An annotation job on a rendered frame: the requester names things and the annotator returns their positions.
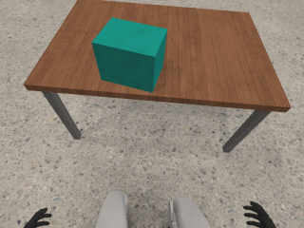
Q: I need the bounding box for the robot right hand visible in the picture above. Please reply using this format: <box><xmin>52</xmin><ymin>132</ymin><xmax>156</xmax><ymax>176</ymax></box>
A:
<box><xmin>243</xmin><ymin>201</ymin><xmax>276</xmax><ymax>228</ymax></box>

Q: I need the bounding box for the carton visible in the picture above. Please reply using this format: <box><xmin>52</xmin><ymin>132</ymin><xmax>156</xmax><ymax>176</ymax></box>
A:
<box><xmin>91</xmin><ymin>17</ymin><xmax>168</xmax><ymax>93</ymax></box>

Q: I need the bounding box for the left robot thigh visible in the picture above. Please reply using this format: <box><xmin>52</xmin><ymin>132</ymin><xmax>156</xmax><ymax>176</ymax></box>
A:
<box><xmin>94</xmin><ymin>191</ymin><xmax>128</xmax><ymax>228</ymax></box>

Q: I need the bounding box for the robot left hand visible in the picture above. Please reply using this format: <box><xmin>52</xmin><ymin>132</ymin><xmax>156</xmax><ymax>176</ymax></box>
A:
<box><xmin>24</xmin><ymin>207</ymin><xmax>52</xmax><ymax>228</ymax></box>

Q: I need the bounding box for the table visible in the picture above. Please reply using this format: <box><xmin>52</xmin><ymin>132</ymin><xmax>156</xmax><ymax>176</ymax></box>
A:
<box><xmin>24</xmin><ymin>0</ymin><xmax>292</xmax><ymax>153</ymax></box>

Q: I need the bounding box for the robot thigh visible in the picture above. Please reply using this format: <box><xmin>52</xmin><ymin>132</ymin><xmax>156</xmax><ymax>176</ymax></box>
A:
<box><xmin>94</xmin><ymin>191</ymin><xmax>128</xmax><ymax>228</ymax></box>
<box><xmin>168</xmin><ymin>196</ymin><xmax>211</xmax><ymax>228</ymax></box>

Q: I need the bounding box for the right robot thigh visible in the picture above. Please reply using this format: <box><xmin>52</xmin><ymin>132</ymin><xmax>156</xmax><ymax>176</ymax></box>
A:
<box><xmin>168</xmin><ymin>196</ymin><xmax>211</xmax><ymax>228</ymax></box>

